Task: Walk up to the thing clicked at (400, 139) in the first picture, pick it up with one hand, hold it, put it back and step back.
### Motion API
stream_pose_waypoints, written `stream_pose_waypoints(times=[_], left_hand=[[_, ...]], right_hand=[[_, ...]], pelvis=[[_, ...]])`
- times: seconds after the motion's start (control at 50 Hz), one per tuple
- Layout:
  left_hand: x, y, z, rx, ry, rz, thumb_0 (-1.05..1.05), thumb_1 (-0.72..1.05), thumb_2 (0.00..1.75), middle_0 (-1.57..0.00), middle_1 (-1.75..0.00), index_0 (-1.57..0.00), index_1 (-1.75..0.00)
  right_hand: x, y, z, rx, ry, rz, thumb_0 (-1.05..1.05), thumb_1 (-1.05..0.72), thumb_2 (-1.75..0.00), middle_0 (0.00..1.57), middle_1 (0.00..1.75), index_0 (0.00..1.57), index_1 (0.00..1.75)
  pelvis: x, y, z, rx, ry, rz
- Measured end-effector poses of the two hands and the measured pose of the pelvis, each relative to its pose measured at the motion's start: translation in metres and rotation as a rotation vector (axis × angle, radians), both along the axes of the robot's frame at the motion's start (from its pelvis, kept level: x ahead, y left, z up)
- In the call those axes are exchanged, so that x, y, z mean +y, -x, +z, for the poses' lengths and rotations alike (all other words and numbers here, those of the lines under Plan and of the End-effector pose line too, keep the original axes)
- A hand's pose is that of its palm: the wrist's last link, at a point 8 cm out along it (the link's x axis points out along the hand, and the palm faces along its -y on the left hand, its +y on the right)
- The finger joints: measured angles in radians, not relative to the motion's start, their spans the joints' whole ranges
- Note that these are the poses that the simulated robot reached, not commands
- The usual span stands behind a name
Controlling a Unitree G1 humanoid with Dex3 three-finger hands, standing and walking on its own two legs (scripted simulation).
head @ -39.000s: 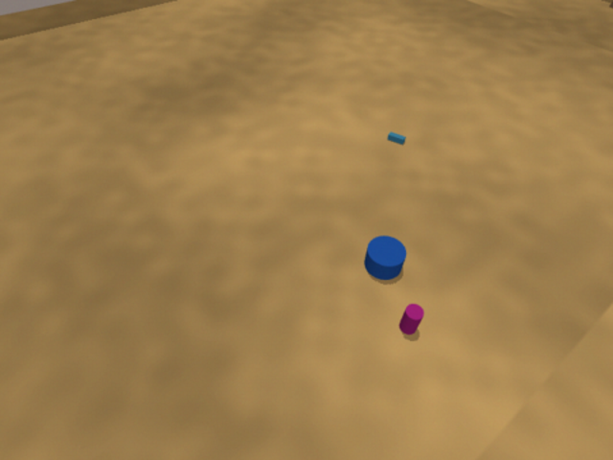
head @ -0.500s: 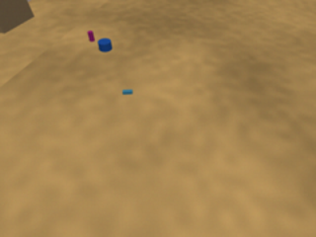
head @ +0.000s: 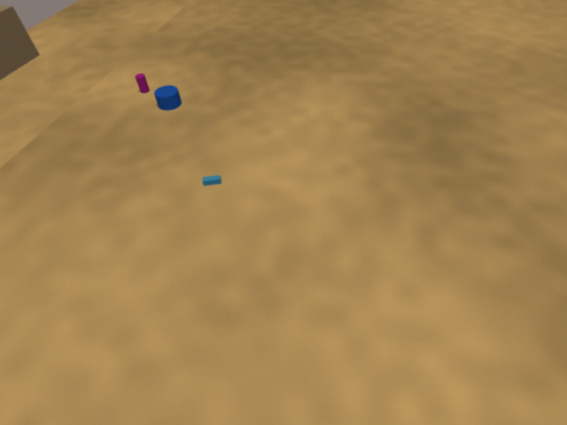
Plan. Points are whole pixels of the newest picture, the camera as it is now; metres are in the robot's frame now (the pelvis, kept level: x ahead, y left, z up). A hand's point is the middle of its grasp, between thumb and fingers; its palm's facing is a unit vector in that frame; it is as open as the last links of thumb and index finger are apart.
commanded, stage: walk up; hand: left
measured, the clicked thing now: (211, 180) +1.38 +0.36 -0.75
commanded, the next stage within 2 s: none
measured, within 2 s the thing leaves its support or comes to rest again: neither
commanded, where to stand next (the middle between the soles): +1.02 +0.12 m, yaw +3 degrees
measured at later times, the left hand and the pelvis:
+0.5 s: hand (115, 387) +0.24 +0.30 -0.17, palm faces +0.06 -0.94 -0.34, open 7.4 cm; pelvis +0.23 +0.03 -0.01, yaw +4 degrees
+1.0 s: hand (151, 233) +0.53 +0.29 -0.12, palm faces +0.07 -0.91 -0.41, open 7.4 cm; pelvis +0.48 +0.01 -0.01, yaw +4 degrees
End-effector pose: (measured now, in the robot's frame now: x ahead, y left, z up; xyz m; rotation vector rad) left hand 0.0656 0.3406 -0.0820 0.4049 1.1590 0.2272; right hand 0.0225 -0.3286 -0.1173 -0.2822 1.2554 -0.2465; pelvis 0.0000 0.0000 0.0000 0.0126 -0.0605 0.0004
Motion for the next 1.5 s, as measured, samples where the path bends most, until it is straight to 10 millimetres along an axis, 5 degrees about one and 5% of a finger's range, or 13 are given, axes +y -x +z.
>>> stream_pose_waypoints(times=[0.06, 0.16, 0.28, 0.4, 0.52, 0.7, 0.88, 0.96, 1.06, 1.24, 1.38, 1.5], left_hand=[[-0.008, -0.005, 0.003, -0.042, -0.024, 0.038, 0.01, 0.90, 0.89, -0.21, -0.30, -0.20, -0.30], [-0.022, -0.007, 0.012, 0.008, -0.008, 0.093, 0.01, 0.90, 0.89, -0.21, -0.30, -0.20, -0.30], [-0.027, -0.039, 0.001, 0.029, 0.027, 0.124, 0.01, 0.90, 0.89, -0.21, -0.30, -0.20, -0.30], [-0.014, -0.096, -0.027, 0.044, 0.071, 0.133, 0.01, 0.90, 0.89, -0.21, -0.30, -0.20, -0.30], [0.006, -0.176, -0.049, 0.074, 0.101, 0.118, 0.01, 0.90, 0.89, -0.21, -0.30, -0.20, -0.30], [0.019, -0.321, -0.011, -0.077, 0.091, 0.020, 0.01, 0.90, 0.89, -0.21, -0.30, -0.20, -0.30], [0.008, -0.425, -0.004, -0.079, 0.015, -0.008, 0.01, 0.90, 0.89, -0.21, -0.30, -0.20, -0.30], [-0.006, -0.450, -0.002, -0.112, 0.000, 0.036, 0.01, 0.90, 0.89, -0.21, -0.30, -0.20, -0.30], [-0.017, -0.456, 0.010, -0.069, 0.017, 0.086, 0.01, 0.90, 0.89, -0.21, -0.30, -0.20, -0.30], [0.005, -0.481, -0.004, 0.014, 0.046, 0.127, 0.01, 0.90, 0.89, -0.21, -0.30, -0.20, -0.30], [0.050, -0.538, -0.041, 0.037, 0.073, 0.139, 0.01, 0.90, 0.89, -0.21, -0.30, -0.20, -0.30], [0.067, -0.611, -0.034, 0.019, 0.100, 0.078, 0.01, 0.90, 0.89, -0.21, -0.30, -0.20, -0.30]], right_hand=[[-0.012, -0.023, -0.008, 0.040, 0.009, 0.014, 0.00, -0.91, -0.90, 0.20, 0.30, 0.20, 0.30], [-0.008, -0.087, 0.005, -0.028, -0.027, 0.061, 0.01, -0.91, -0.90, 0.20, 0.30, 0.20, 0.30], [0.004, -0.159, 0.015, -0.050, -0.035, 0.134, 0.00, -0.91, -0.90, 0.20, 0.30, 0.20, 0.30], [0.027, -0.245, 0.016, -0.045, -0.011, 0.203, 0.00, -0.91, -0.90, 0.20, 0.30, 0.20, 0.30], [0.056, -0.332, 0.022, -0.164, 0.027, 0.207, 0.00, -0.91, -0.90, 0.20, 0.30, 0.20, 0.30], [0.064, -0.377, 0.037, -0.154, 0.018, 0.140, 0.00, -0.91, -0.90, 0.20, 0.30, 0.20, 0.30], [0.030, -0.444, -0.003, -0.093, -0.020, 0.108, 0.00, -0.90, -0.90, 0.20, 0.30, 0.20, 0.30], [0.025, -0.492, -0.017, -0.056, -0.033, 0.137, 0.00, -0.91, -0.90, 0.20, 0.30, 0.20, 0.30], [0.033, -0.561, -0.001, -0.097, -0.056, 0.184, 0.01, -0.91, -0.90, 0.20, 0.30, 0.20, 0.30], [0.053, -0.658, 0.023, -0.121, -0.018, 0.253, 0.00, -0.91, -0.90, 0.20, 0.30, 0.20, 0.30], [0.089, -0.732, 0.031, -0.173, 0.049, 0.277, 0.00, -0.91, -0.90, 0.20, 0.30, 0.20, 0.30], [0.113, -0.751, 0.048, -0.215, 0.053, 0.204, 0.00, -0.91, -0.90, 0.20, 0.30, 0.20, 0.30]], pelvis=[[-0.009, -0.020, -0.004, -0.004, 0.020, 0.015], [-0.013, -0.057, 0.012, -0.006, 0.031, 0.019], [-0.010, -0.108, 0.012, 0.001, 0.054, 0.045], [0.006, -0.172, -0.001, 0.013, 0.066, 0.077], [0.034, -0.237, -0.011, 0.013, 0.026, 0.075], [0.040, -0.325, 0.011, -0.001, 0.005, 0.060], [0.017, -0.425, -0.010, 0.008, -0.016, 0.050], [0.007, -0.461, -0.013, -0.002, 0.007, 0.065], [0.008, -0.498, 0.005, 0.000, 0.003, 0.065], [0.027, -0.565, 0.008, 0.012, 0.044, 0.090], [0.067, -0.626, -0.010, 0.010, 0.027, 0.097], [0.088, -0.666, 0.004, 0.001, 0.040, 0.084]])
